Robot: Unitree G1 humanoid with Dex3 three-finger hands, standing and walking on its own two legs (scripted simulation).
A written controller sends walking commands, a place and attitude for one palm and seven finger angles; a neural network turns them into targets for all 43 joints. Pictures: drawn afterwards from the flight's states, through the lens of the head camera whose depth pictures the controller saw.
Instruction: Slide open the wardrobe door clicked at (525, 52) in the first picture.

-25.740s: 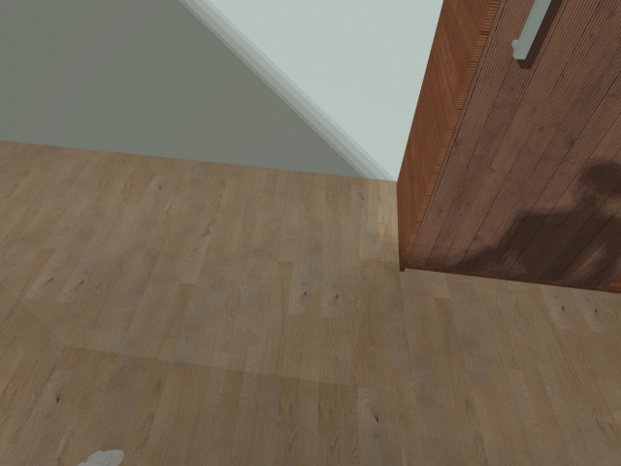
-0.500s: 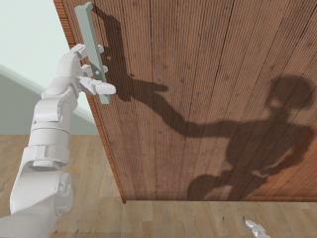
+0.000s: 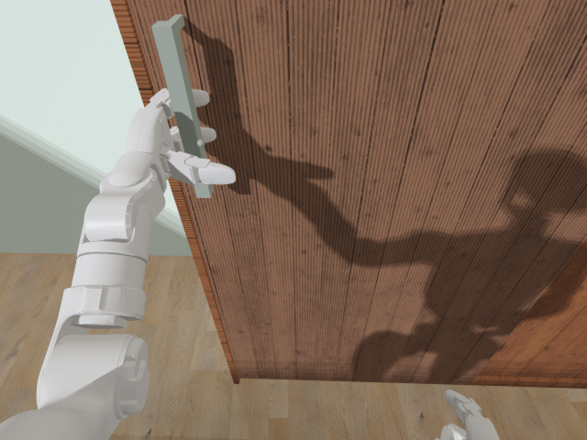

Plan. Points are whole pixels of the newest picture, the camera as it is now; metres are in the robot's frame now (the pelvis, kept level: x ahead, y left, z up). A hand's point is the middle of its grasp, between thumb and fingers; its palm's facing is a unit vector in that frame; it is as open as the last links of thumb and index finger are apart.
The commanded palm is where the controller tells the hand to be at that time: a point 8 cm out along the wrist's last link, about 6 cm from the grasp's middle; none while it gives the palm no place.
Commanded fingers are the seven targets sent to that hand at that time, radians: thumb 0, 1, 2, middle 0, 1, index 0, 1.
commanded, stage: slide the fingers in behind the handle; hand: left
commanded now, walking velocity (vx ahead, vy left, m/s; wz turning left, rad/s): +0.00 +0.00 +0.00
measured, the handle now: (192, 115) +0.47 +0.18 +0.24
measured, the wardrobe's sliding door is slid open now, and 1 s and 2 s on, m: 0.00 0.00 0.00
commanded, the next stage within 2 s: grip the handle and tug to test in 0.28 s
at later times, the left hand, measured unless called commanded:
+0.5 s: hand (200, 142) +0.41 +0.15 +0.24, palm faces +0.06 -1.00 +0.00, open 13.9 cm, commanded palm +0.39 +0.20 +0.24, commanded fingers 0.00 -0.17 0.44 -0.34 -1.25 -0.34 -1.25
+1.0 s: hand (199, 141) +0.41 +0.15 +0.24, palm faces +0.07 -1.00 +0.00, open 6.8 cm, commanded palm +0.39 +0.20 +0.24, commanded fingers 0.00 0.90 0.90 -0.45 -1.40 -0.45 -1.40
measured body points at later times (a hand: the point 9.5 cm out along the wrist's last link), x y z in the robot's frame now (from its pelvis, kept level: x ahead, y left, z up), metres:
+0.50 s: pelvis +0.00 +0.01 +0.00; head -0.03 -0.01 +0.45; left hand +0.40 +0.20 +0.24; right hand +0.16 -0.23 -0.10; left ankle -0.02 +0.12 -0.74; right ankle -0.01 -0.10 -0.74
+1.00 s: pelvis +0.00 +0.00 +0.00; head -0.03 -0.01 +0.45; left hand +0.40 +0.21 +0.24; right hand +0.15 -0.24 -0.10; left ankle -0.02 +0.12 -0.74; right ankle -0.01 -0.10 -0.74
